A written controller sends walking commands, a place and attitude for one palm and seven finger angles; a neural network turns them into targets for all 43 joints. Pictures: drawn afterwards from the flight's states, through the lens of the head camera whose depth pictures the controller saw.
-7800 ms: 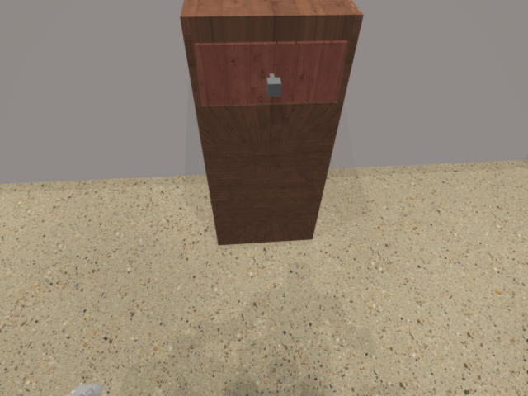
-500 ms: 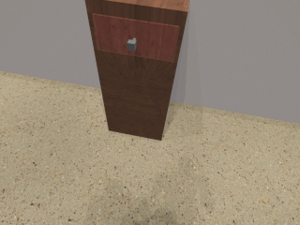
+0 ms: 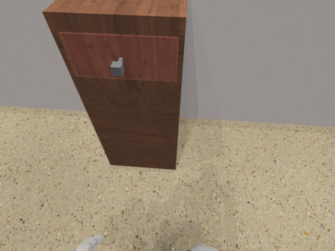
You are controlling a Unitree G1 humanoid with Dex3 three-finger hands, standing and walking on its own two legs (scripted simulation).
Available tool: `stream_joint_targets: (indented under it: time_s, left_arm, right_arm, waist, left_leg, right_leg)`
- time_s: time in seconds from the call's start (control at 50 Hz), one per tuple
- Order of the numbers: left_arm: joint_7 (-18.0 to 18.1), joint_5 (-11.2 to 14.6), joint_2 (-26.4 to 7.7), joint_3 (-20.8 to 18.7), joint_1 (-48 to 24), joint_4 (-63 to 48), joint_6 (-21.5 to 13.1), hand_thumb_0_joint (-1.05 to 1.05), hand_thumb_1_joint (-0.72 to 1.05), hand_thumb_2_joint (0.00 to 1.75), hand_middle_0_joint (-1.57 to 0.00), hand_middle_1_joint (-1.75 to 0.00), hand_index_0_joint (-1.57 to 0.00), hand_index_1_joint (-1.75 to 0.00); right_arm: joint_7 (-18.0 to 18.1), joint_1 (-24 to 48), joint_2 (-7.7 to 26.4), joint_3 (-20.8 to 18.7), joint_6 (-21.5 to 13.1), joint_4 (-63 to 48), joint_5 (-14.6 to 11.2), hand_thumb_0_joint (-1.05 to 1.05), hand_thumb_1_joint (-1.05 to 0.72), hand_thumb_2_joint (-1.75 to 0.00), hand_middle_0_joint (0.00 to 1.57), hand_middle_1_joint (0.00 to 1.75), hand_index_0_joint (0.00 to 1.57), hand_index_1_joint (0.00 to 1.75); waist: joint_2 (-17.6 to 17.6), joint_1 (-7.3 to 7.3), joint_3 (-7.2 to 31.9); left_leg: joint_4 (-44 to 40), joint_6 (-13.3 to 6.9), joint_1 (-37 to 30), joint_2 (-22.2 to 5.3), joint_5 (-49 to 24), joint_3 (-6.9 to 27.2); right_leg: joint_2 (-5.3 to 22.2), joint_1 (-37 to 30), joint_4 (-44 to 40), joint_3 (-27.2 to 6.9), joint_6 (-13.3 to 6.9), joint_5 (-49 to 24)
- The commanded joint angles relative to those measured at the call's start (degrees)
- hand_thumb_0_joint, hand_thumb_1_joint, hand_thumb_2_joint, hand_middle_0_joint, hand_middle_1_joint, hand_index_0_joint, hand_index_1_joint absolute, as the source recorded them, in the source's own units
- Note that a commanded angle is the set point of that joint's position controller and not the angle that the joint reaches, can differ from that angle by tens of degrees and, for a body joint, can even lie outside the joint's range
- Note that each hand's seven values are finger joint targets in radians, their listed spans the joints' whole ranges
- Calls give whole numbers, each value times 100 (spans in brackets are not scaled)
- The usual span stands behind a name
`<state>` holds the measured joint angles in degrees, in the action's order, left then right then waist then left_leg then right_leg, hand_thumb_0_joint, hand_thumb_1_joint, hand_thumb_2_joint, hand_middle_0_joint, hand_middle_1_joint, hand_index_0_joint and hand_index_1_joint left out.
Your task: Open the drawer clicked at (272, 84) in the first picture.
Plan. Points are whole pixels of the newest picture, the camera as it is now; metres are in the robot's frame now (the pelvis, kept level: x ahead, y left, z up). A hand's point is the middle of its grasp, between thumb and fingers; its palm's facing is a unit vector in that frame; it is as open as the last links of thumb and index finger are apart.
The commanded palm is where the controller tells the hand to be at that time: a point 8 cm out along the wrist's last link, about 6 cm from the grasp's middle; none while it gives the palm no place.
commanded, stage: take the last steps up to it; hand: left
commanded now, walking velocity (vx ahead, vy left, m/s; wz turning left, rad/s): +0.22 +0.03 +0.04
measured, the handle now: (118, 65) +0.67 +0.17 +0.07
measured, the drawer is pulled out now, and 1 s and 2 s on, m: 0.00 0.00 0.00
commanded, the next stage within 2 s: come to a stop and stand still in 0.20 s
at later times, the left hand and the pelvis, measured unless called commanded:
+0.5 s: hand out of the picture +0.11 +0.20 -0.17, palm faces +0.10 -0.98 -0.16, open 7.3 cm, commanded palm none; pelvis +0.15 +0.03 +0.02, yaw +0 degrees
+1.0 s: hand (107, 250) +0.15 +0.16 -0.13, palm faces +0.04 -0.97 -0.25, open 7.3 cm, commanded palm none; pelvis +0.12 -0.02 +0.03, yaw -2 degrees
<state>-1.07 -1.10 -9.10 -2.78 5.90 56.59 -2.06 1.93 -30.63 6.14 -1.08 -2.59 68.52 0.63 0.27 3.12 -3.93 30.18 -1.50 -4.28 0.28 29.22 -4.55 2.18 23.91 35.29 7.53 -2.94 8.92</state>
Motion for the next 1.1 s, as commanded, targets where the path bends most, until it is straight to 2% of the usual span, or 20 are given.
stream_joint_targets:
  time_s: [0.0, 0.04, 0.12, 0.26, 0.34, 0.36, 0.38, 0.42, 0.48, 0.58, 0.7, 0.74, 0.76, 0.78, 0.8, 0.82, 0.88, 0.92, 1.02, 1.08]
  left_arm:
    - [182, 91, -1503, -380, 2215, 341, -130, 0, 90, 90, -20, -30, -20, -30]
    - [223, 65, -894, -224, 1246, 137, -118, 0, 90, 90, -20, -30, -20, -30]
    - [239, -6, -425, -59, 833, 99, -199, 0, 90, 90, -20, -30, -20, -30]
    - [176, -24, -695, -127, 1285, 264, -201, 0, 90, 90, -20, -30, -20, -30]
    - [251, 18, -577, -40, 1195, 383, -67, 0, 90, 90, -20, -30, -20, -30]
    - [273, 32, -406, 34, 1424, 426, -24, 0, 90, 90, -20, -30, -20, -30]
    - [301, 57, -264, 86, 1669, 447, 31, 0, 90, 90, -20, -30, -20, -30]
    - [367, 89, -280, 113, 1928, 556, 173, 0, 90, 90, -20, -30, -20, -30]
    - [355, 35, -537, 34, 1681, 423, 342, 0, 90, 90, -20, -30, -20, -30]
    - [281, 20, -483, -149, 1443, 78, 443, 0, 90, 90, -20, -30, -20, -30]
    - [240, 16, -219, -112, 1533, -66, 403, 0, 90, 90, -20, -30, -20, -30]
    - [256, -6, -277, -77, 1963, 147, 293, 0, 90, 90, -20, -30, -20, -30]
    - [276, -70, -591, -83, 1982, 167, 225, 0, 90, 90, -20, -30, -20, -30]
    - [287, -87, -1069, -107, 1557, 17, 166, 0, 90, 90, -20, -30, -20, -30]
    - [278, -64, -1309, -115, 1196, -187, 247, 0, 90, 90, -20, -30, -20, -30]
    - [296, -60, -1389, -180, 962, -230, 205, 0, 90, 90, -20, -30, -20, -30]
    - [293, -44, -1059, -128, 666, -203, 155, 0, 90, 90, -20, -30, -20, -30]
    - [285, -39, -1013, -141, 858, -176, 117, 0, 90, 90, -20, -30, -20, -30]
    - [330, -57, -1071, -208, 1449, 106, 118, 0, 90, 90, -20, -30, -20, -30]
    - [346, -1, -1048, -182, 1152, 181, 163, 0, 90, 90, -20, -30, -20, -30]
  right_arm:
    - [-7, 141, 705, -222, -131, -646, -97, 0, -90, -90, 20, 30, 20, 30]
    - [-85, 717, 495, -221, -31, -802, 25, 0, -90, -90, 20, 30, 20, 30]
    - [-154, 221, 216, -181, 204, -660, 101, 0, -90, -90, 20, 30, 20, 30]
    - [-259, 1294, 303, -169, 110, -1081, 80, 0, -90, -90, 20, 30, 20, 30]
    - [-158, 1292, 409, -76, 36, -961, 41, 0, -90, -90, 20, 30, 20, 30]
    - [-125, 1120, 651, -79, -21, -875, 51, 0, -90, -90, 20, 30, 20, 30]
    - [-88, 1026, 979, -119, -42, -857, 42, 0, -90, -90, 20, 30, 20, 30]
    - [27, 1322, 1194, -136, 60, -868, -8, 0, -90, -90, 20, 30, 20, 30]
    - [175, 1468, 1331, -241, 212, -937, 8, 0, -90, -90, 20, 30, 20, 30]
    - [156, 1926, 1369, -402, 324, -1218, 38, 0, -90, -90, 20, 30, 20, 30]
    - [-9, 2320, 1273, -448, 359, -1363, 100, 0, -90, -90, 20, 30, 20, 30]
    - [-73, 2327, 1114, -413, 385, -1321, 54, 0, -90, -90, 20, 30, 20, 30]
    - [-110, 2183, 787, -355, 415, -1330, -4, 0, -90, -90, 20, 30, 20, 30]
    - [-174, 2115, 430, -271, 460, -1432, -39, 0, -90, -90, 20, 30, 20, 30]
    - [-213, 2323, 653, -290, 516, -1527, 5, 0, -90, -90, 20, 30, 20, 30]
    - [-224, 2422, 718, -322, 570, -1517, 39, 0, -90, -90, 20, 30, 20, 30]
    - [-250, 1809, 887, -347, 487, -1201, 74, 0, -90, -90, 20, 30, 20, 30]
    - [-244, 1638, 868, -311, 415, -1150, 66, 0, -90, -90, 20, 30, 20, 30]
    - [-156, 1867, 744, -223, 343, -1316, 5, 0, -90, -90, 20, 30, 20, 30]
    - [-92, 1319, 650, -174, 308, -1089, -28, 0, -90, -90, 20, 30, 20, 30]
  waist:
    - [-589, -988, 1276]
    - [-107, -625, 19]
    - [-578, -57, -6]
    - [-661, -375, 78]
    - [-643, -207, 174]
    - [-95, -245, 465]
    - [646, -303, 765]
    - [1408, -365, 733]
    - [1153, -248, 462]
    - [605, -272, 933]
    - [1187, -372, 847]
    - [820, -596, 793]
    - [-162, -585, 601]
    - [-1392, -435, 239]
    - [-997, -517, -25]
    - [-1489, -533, -271]
    - [-1017, -291, -403]
    - [-925, -388, -111]
    - [-966, -705, 324]
    - [-1061, -427, 586]
  left_leg:
    - [4913, -76, 3388, -194, 173, 636]
    - [4766, -65, 3702, -648, -704, 697]
    - [3436, 167, 2959, -767, -1185, 364]
    - [1270, 304, 2841, -592, -1493, -22]
    - [-345, 346, 1539, -432, -2524, 17]
    - [-555, 282, 904, -713, -3926, 287]
    - [-427, -2, 470, -1415, -5628, 811]
    - [-751, -518, 663, -2035, -6835, 1200]
    - [-822, -932, 779, -2291, -7531, 1217]
    - [-771, -939, 826, -2153, -5979, 802]
    - [-1138, -669, 1931, -1783, -2554, 792]
    - [-842, -283, 2553, -1305, -908, 623]
    - [-185, 61, 2864, -755, -310, 271]
    - [621, 371, 3069, -320, -138, 54]
    - [1126, 299, 2647, -352, -26, 309]
    - [1558, 273, 2863, -325, -276, 462]
    - [2005, 258, 3002, -325, -937, 495]
    - [1934, 319, 3028, -282, -1026, 395]
    - [892, 370, 2884, -198, -467, 257]
    - [-477, 341, 1722, -109, -1401, 133]
  right_leg:
    - [2636, -3069, -1844, -3571, -1392, -380]
    - [2134, -1386, -2265, -2642, -982, 784]
    - [1406, -232, -2515, -984, -564, 120]
    - [1289, -1002, -2307, -868, -613, -367]
    - [922, -1006, -1347, -484, -240, -1415]
    - [621, -908, -834, -420, 11, -1170]
    - [399, -751, -568, -344, 242, -102]
    - [170, -828, -30, -192, 479, 1589]
    - [164, -247, 1597, -630, 452, 2438]
    - [59, 245, 2717, -824, 526, 2002]
    - [84, -814, 836, -395, 429, 1671]
    - [29, -1726, -624, -247, 447, 686]
    - [465, -1746, -1556, -796, 367, 1009]
    - [1621, -960, -2559, -2411, -94, 2283]
    - [1988, 75, -2976, -2624, -366, 3271]
    - [1912, 334, -3170, -3009, -382, 3547]
    - [1515, -234, -2675, -2121, -290, 1876]
    - [1427, -917, -2307, -1713, -310, 714]
    - [1640, -2030, -1647, -1679, -624, -1753]
    - [1334, -1661, -1238, -1344, -360, -1757]
